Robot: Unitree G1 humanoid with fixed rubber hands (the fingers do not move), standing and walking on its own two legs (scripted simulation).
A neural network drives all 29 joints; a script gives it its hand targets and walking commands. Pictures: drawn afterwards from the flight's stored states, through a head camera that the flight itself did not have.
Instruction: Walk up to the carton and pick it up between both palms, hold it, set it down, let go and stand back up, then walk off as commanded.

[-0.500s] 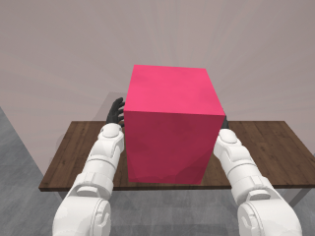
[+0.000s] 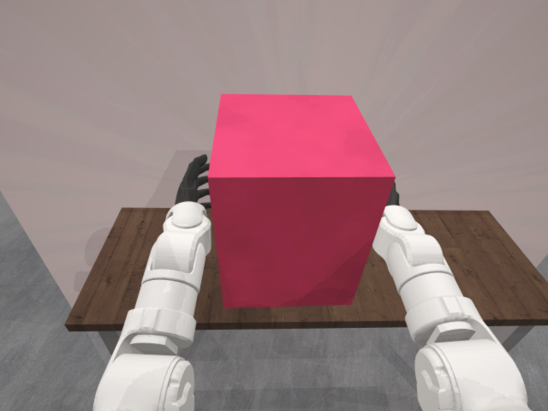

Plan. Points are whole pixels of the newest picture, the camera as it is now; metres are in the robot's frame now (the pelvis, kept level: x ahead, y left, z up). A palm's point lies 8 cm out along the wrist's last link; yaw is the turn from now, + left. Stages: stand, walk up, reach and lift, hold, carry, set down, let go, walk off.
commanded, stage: reach and lift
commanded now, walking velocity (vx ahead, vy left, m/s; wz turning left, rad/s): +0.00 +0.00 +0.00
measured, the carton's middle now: (287, 201) +0.40 +0.02 +0.16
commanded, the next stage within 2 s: hold in 0.80 s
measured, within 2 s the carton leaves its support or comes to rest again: neither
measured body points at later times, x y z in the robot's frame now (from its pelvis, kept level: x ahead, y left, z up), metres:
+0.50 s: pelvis +0.00 +0.00 +0.00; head -0.03 +0.03 +0.45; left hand +0.40 +0.15 +0.17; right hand +0.40 -0.14 +0.16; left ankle +0.07 +0.09 -0.74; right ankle -0.01 -0.14 -0.74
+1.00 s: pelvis +0.00 +0.00 +0.00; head -0.04 +0.03 +0.45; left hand +0.39 +0.16 +0.19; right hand +0.40 -0.14 +0.18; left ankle +0.07 +0.09 -0.74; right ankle -0.01 -0.14 -0.74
